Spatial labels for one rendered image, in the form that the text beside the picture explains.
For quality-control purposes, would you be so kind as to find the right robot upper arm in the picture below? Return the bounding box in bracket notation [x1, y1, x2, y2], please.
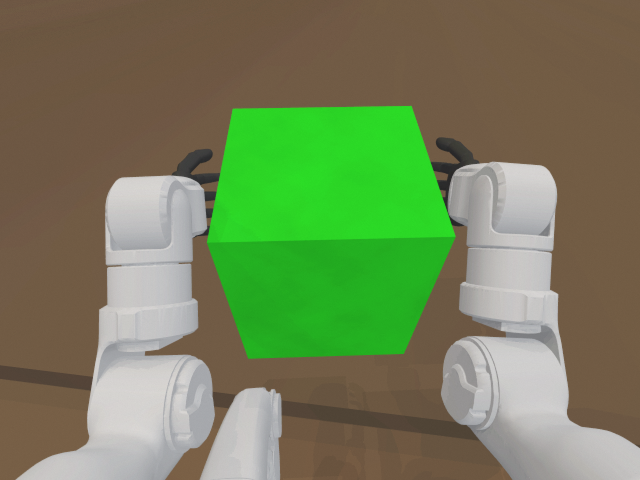
[441, 336, 640, 480]

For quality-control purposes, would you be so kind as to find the left robot upper arm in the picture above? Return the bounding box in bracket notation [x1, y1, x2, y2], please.
[16, 355, 215, 480]

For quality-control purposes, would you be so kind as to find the left robot hand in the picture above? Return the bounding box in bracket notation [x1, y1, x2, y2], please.
[172, 149, 220, 238]

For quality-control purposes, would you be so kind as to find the carton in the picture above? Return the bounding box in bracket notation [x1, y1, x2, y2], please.
[207, 106, 456, 359]

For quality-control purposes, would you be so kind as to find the robot left thigh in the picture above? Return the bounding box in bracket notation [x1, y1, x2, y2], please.
[200, 388, 282, 480]

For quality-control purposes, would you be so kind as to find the right robot forearm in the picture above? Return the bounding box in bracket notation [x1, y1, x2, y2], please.
[448, 162, 569, 408]

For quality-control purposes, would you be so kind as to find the right robot hand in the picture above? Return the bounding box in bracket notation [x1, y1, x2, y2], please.
[431, 137, 480, 226]

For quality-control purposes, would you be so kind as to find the left robot forearm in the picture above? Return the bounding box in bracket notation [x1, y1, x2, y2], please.
[87, 176, 207, 433]

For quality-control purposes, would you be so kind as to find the left robot shin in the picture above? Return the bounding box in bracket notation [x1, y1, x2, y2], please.
[233, 395, 280, 480]

